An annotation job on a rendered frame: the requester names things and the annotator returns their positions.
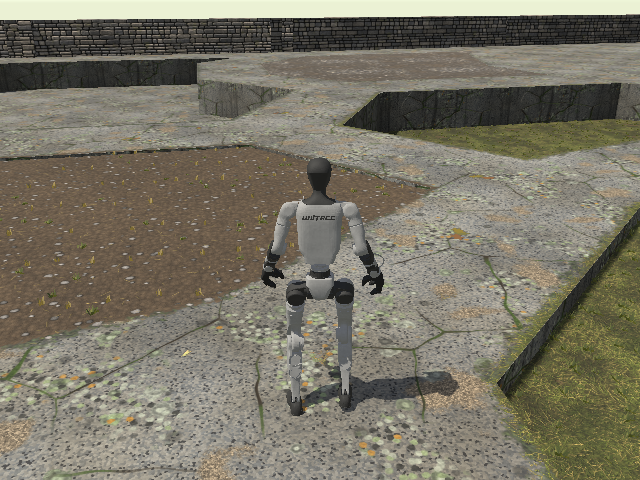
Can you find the robot left hand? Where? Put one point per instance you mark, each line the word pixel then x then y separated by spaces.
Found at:
pixel 265 277

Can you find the humanoid robot head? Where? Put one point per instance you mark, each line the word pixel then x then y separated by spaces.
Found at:
pixel 319 173

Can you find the right robot upper arm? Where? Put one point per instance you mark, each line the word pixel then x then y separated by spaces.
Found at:
pixel 351 211

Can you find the robot left forearm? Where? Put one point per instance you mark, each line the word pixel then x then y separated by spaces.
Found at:
pixel 270 260

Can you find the right robot shin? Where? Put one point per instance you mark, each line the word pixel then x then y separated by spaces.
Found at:
pixel 345 361

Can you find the left robot upper arm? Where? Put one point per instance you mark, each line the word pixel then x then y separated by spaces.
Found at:
pixel 287 211

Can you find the robot right forearm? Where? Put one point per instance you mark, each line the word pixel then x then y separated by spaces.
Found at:
pixel 370 263

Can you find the robot right hand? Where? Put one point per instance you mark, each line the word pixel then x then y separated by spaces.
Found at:
pixel 379 281

